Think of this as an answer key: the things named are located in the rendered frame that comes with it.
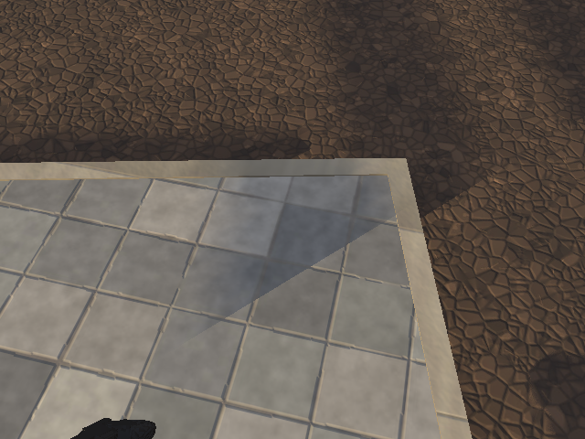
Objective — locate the robot left hand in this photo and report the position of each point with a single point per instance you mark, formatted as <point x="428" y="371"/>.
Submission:
<point x="123" y="429"/>

